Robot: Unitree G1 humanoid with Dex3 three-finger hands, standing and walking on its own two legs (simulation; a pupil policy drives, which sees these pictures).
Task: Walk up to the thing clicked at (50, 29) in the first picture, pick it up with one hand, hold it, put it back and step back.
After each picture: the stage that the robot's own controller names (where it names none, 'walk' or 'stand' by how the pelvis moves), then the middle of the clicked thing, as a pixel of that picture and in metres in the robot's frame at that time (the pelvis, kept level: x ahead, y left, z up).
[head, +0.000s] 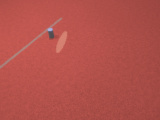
stand; (50, 33) +1.61 +0.43 -0.72
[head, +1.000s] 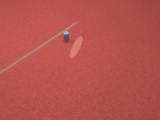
walk; (66, 36) +1.53 +0.19 -0.69
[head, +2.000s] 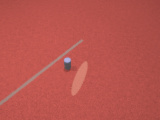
walk; (67, 63) +1.01 +0.14 -0.70
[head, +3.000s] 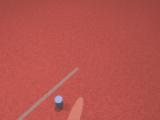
walk; (59, 102) +0.63 +0.18 -0.71
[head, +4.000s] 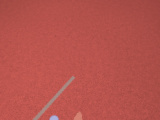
stand; out of the picture +0.41 +0.21 -0.70
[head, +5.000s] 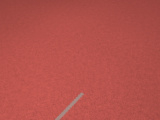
stand; out of the picture +0.36 +0.21 -0.72
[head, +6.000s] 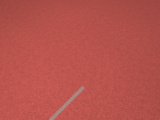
stand; out of the picture +0.34 +0.20 -0.71
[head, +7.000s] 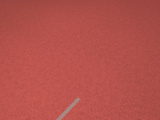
stand; out of the picture +0.28 +0.22 -0.72
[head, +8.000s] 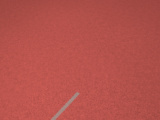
stand; out of the picture +0.29 +0.23 -0.72
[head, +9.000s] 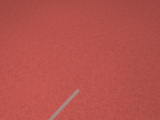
stand; out of the picture +0.30 +0.24 -0.72
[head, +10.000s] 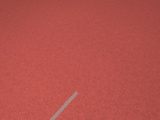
stand; out of the picture +0.29 +0.24 -0.71
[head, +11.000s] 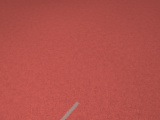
stand; out of the picture +0.25 +0.24 -0.73
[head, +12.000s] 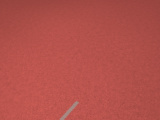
stand; out of the picture +0.27 +0.24 -0.73
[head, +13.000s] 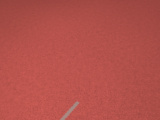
stand; out of the picture +0.26 +0.24 -0.73
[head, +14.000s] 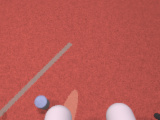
go down; (42, 102) +0.32 +0.23 -0.49
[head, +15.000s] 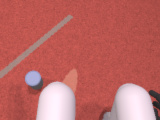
go down; (34, 80) +0.37 +0.24 -0.32
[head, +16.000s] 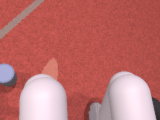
close in; (6, 75) +0.36 +0.26 -0.25
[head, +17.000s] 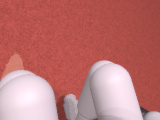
close; out of the picture +0.35 +0.27 -0.22
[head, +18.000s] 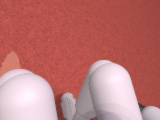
close; out of the picture +0.35 +0.27 -0.22
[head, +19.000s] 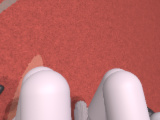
lift; out of the picture +0.29 +0.27 -0.18
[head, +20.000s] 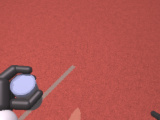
lift; (28, 93) +0.31 +0.19 +0.01
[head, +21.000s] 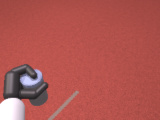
hold; (35, 88) +0.34 +0.18 +0.02
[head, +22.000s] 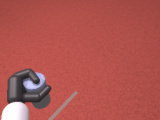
hold; (38, 91) +0.33 +0.18 +0.01
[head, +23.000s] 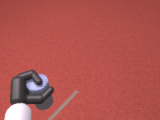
hold; (41, 92) +0.33 +0.17 +0.00
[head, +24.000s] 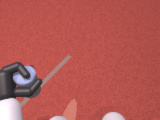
crouch; (28, 82) +0.36 +0.20 -0.06
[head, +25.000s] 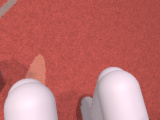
lower; out of the picture +0.39 +0.26 -0.17
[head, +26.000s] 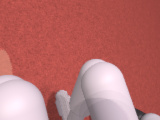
lower; out of the picture +0.39 +0.28 -0.22
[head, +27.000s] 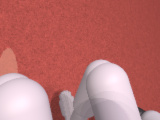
lower; out of the picture +0.39 +0.28 -0.22
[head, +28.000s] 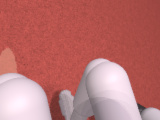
lower; out of the picture +0.39 +0.28 -0.22
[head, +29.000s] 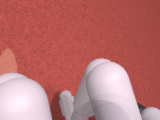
lower; out of the picture +0.38 +0.28 -0.22
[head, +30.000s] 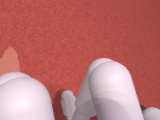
withdraw; out of the picture +0.37 +0.26 -0.22
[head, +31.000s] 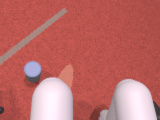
walk; (33, 72) +0.39 +0.22 -0.28
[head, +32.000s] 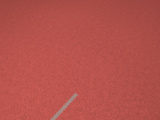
stand; out of the picture +0.32 +0.20 -0.64
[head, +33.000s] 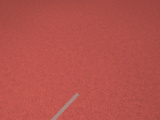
stand; out of the picture +0.33 +0.22 -0.66
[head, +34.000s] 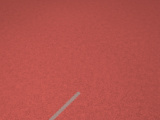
stand; out of the picture +0.33 +0.21 -0.68
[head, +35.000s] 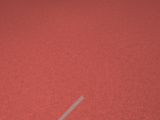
walk; out of the picture +0.33 +0.21 -0.72
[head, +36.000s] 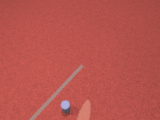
walk; (65, 107) +0.46 +0.14 -0.69
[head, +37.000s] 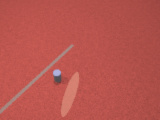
walk; (57, 76) +0.75 +0.20 -0.70
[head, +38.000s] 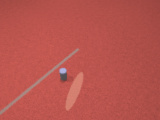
stand; (63, 74) +0.91 +0.21 -0.71
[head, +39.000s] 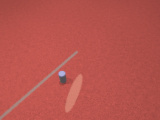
stand; (62, 77) +0.92 +0.24 -0.72
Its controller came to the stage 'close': yes
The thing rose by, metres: 0.72
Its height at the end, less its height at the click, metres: +0.00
